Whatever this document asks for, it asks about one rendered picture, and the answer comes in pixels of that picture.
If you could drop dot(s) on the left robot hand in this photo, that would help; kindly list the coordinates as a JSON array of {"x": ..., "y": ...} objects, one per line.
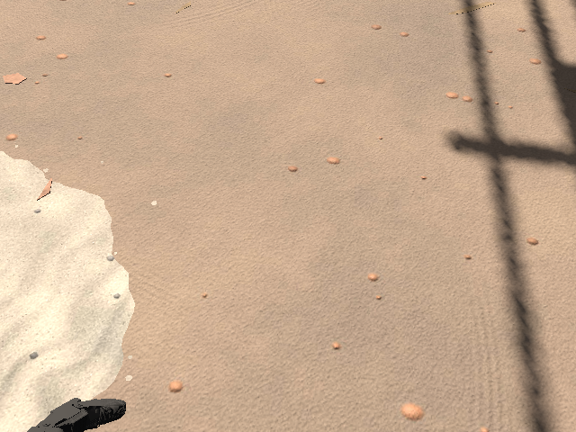
[{"x": 78, "y": 416}]

